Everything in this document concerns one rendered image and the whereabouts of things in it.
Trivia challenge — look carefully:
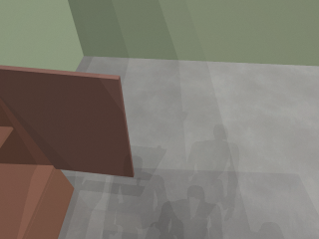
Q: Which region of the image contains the cupboard door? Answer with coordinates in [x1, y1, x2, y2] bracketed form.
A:
[0, 65, 135, 177]

